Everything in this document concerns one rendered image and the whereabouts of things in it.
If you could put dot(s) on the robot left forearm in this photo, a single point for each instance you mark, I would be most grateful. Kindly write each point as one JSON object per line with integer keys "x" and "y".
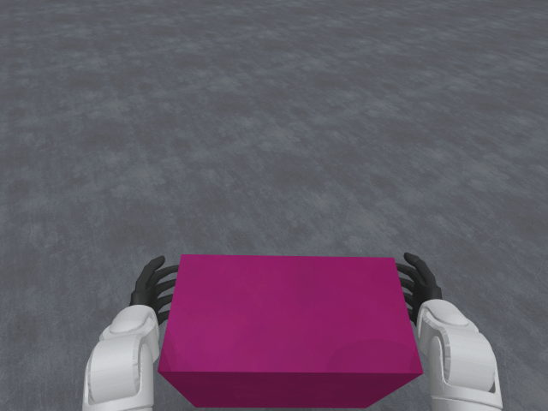
{"x": 119, "y": 372}

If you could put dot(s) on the robot right hand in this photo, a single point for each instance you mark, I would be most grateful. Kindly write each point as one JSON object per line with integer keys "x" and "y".
{"x": 423, "y": 287}

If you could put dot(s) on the robot left hand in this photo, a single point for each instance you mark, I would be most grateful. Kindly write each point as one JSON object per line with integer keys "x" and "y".
{"x": 146, "y": 291}

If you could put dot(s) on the carton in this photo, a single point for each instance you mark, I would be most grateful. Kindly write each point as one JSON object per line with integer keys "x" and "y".
{"x": 261, "y": 331}

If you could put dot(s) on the robot right forearm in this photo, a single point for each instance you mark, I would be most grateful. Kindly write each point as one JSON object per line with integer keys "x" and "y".
{"x": 462, "y": 366}

